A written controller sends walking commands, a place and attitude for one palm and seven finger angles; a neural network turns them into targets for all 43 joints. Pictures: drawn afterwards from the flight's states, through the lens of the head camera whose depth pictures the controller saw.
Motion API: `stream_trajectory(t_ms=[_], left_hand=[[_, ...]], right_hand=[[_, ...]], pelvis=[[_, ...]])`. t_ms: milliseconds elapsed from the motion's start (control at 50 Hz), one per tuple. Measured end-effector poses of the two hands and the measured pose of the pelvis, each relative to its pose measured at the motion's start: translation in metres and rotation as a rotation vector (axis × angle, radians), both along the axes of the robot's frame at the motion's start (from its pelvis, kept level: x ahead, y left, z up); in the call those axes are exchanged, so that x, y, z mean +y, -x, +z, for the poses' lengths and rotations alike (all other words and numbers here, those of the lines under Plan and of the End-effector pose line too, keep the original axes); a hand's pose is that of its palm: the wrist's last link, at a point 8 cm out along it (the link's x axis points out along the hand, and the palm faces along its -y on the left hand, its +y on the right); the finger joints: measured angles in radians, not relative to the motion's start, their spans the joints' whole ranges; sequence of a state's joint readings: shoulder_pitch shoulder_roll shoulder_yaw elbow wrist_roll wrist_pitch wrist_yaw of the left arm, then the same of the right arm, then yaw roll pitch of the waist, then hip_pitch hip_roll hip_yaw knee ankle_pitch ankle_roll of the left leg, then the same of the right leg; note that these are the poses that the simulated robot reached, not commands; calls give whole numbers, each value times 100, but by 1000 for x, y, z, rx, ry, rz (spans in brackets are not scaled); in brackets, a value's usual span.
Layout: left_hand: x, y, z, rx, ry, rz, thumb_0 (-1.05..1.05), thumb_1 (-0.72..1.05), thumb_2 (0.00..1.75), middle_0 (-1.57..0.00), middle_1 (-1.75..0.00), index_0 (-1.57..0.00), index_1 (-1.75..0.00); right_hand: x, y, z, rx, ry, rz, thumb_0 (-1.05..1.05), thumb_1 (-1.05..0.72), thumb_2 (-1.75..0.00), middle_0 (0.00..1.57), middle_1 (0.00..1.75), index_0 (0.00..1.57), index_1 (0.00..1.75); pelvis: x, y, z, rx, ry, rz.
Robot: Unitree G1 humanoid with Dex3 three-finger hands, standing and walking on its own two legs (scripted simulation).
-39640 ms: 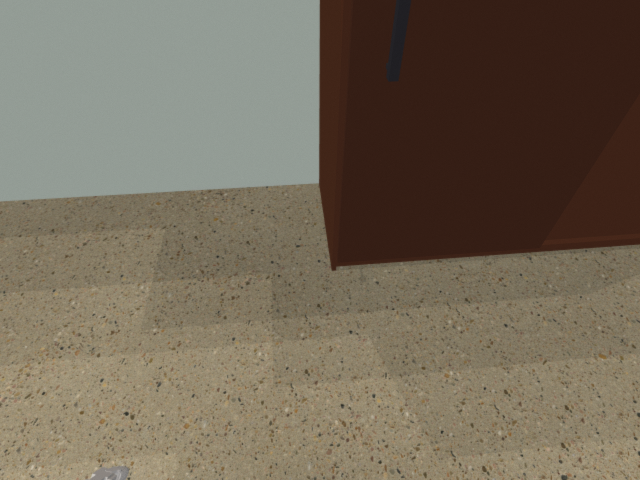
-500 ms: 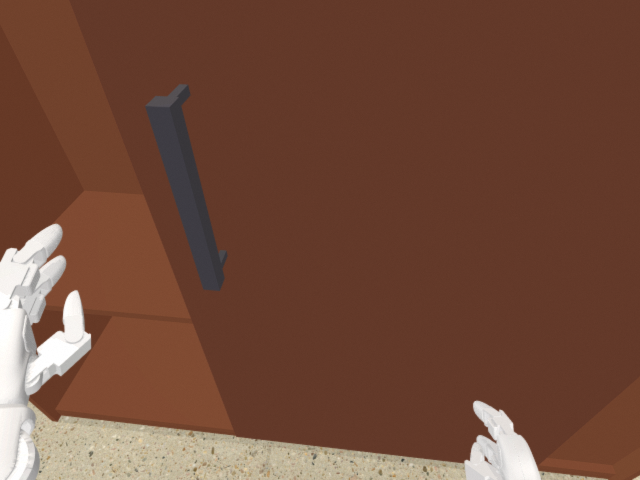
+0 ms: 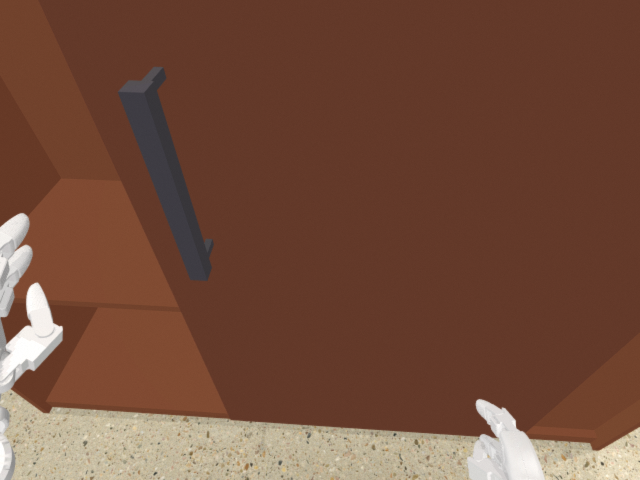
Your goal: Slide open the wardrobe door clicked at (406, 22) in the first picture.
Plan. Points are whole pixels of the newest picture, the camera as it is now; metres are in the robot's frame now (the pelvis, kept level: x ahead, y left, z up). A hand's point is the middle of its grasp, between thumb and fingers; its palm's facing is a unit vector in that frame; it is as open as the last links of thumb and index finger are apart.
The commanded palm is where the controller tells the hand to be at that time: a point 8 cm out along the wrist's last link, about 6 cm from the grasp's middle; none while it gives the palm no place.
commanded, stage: step back with the hand held close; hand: left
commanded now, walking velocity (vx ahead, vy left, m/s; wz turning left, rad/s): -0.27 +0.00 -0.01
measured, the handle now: (181, 188) +0.39 +0.22 +0.18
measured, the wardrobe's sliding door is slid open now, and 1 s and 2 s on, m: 0.58 0.58 0.58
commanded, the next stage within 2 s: stop stepping back and stand still in 0.92 s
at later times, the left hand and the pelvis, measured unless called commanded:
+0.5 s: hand out of the picture +0.12 +0.30 +0.15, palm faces +0.45 -0.76 -0.47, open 7.4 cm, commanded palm +0.06 +0.33 +0.17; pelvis -0.07 +0.03 -0.01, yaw +2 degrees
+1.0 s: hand out of the picture +0.07 +0.31 +0.15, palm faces +0.45 -0.80 -0.40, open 7.4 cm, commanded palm +0.02 +0.33 +0.17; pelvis -0.13 +0.04 -0.02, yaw -3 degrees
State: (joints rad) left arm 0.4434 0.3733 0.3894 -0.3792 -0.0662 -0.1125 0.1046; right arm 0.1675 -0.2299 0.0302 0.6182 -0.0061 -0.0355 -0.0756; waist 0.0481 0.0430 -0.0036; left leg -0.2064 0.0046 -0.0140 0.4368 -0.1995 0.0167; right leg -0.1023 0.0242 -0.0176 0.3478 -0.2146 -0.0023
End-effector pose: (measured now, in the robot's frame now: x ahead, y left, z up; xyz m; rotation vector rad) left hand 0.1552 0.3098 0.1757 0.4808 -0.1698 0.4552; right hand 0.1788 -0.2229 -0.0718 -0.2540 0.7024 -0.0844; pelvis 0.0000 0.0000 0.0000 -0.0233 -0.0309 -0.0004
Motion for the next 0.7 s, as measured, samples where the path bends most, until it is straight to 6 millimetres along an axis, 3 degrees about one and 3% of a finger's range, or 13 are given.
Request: stream_trajectory(t_ms=[140,420,600,700], left_hand=[[-5,11,-8,66,-23,-91,1,89,89,-21,-30,-21,-30],[26,58,-8,-19,-86,-44,1,89,89,-21,-30,-21,-30],[27,96,-10,-76,-98,-17,1,89,89,-21,-30,-21,-30],[31,104,-9,-156,-71,-41,1,89,89,-21,-30,-21,-30]], right_hand=[[-5,20,3,12,29,-72,1,-90,-90,21,30,20,30],[15,72,-1,9,49,-56,1,-90,-90,21,30,20,30],[22,89,-8,8,57,4,1,-90,-90,21,30,20,30],[24,99,-8,5,94,0,1,-90,-90,21,30,20,30]], pelvis=[[12,15,-1,36,-3,-12],[27,59,-10,33,14,13],[25,81,-17,30,24,44],[34,92,-22,19,38,47]])
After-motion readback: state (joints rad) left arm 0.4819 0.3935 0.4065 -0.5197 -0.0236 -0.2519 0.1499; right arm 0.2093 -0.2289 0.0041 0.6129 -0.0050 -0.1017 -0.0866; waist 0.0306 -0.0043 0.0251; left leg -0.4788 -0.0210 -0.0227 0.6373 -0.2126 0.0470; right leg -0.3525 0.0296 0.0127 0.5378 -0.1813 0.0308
